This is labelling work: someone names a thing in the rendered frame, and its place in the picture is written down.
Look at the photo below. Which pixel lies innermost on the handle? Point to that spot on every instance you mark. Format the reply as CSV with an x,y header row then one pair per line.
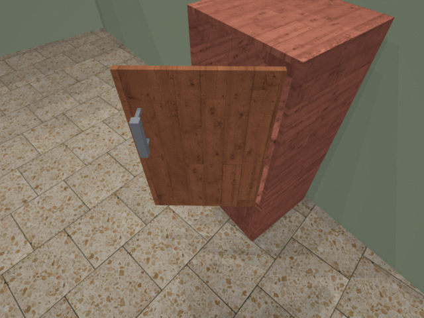
x,y
140,139

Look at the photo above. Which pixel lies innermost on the cupboard door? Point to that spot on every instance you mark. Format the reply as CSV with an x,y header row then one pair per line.
x,y
209,128

